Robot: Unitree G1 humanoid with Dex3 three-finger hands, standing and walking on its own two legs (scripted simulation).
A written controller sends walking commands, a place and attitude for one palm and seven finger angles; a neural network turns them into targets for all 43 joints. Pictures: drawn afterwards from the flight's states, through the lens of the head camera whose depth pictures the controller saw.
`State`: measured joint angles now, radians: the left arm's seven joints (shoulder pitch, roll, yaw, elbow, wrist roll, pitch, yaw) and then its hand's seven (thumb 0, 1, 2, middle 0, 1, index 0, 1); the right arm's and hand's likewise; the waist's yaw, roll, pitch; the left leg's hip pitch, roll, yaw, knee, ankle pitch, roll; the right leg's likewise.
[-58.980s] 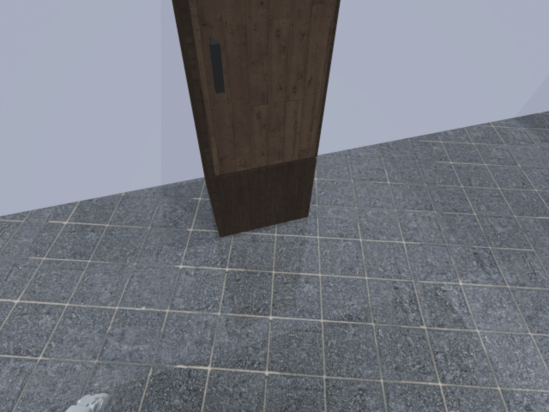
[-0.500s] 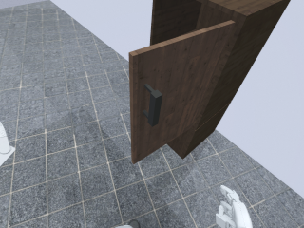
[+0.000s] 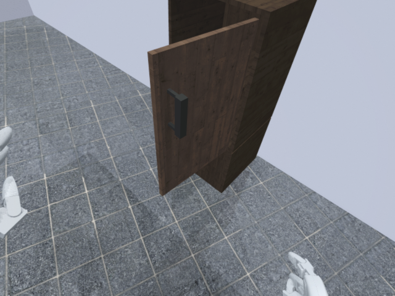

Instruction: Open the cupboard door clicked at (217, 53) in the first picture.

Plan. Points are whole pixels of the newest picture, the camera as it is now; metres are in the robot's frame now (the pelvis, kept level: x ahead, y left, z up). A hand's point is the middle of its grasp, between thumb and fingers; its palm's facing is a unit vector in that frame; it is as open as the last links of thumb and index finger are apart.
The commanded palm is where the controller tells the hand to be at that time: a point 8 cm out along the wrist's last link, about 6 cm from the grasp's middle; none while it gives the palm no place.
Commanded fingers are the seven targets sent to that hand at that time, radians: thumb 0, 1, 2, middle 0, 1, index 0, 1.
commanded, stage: stop stepping back and stand still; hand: left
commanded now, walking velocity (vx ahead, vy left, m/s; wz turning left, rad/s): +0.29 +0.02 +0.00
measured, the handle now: (175, 113) +0.56 +0.08 +0.05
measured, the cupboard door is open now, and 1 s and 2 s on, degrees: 85 85 85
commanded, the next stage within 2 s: let the arm hang, fingers relaxed in 0.56 s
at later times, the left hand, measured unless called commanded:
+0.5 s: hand out of the picture +0.14 +0.27 +0.17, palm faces +0.46 -0.72 -0.52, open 7.4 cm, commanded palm +0.07 +0.31 +0.17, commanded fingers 0.00 0.90 0.90 -0.20 -0.30 -0.20 -0.30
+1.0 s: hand out of the picture -0.01 +0.17 -0.17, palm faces +0.20 -0.96 -0.20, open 6.9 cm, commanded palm none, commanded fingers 0.00 0.90 0.90 -0.20 -0.30 -0.20 -0.30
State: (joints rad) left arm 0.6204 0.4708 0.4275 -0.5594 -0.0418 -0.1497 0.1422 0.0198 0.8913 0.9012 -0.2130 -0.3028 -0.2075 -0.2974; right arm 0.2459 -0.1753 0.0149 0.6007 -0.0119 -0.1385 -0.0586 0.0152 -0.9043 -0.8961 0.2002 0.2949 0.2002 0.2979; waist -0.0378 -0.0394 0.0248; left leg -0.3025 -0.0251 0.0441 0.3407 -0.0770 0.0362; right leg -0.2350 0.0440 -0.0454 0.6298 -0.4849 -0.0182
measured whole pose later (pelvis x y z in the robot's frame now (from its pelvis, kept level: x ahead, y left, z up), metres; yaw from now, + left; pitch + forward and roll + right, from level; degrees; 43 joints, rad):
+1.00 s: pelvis -0.05 -0.01 -0.01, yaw +10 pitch -1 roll +0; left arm 0.27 0.14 0.02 0.81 0.01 0.01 0.02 -0.04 1.01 0.90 -0.21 -0.30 -0.21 -0.30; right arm 0.22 -0.20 -0.02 0.90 -0.02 0.03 -0.02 0.01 -0.91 -0.90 0.20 0.29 0.20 0.30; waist -0.01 0.01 0.08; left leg -0.30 0.00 -0.03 0.64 -0.35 0.01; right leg -0.29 0.04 -0.03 0.60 -0.30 -0.06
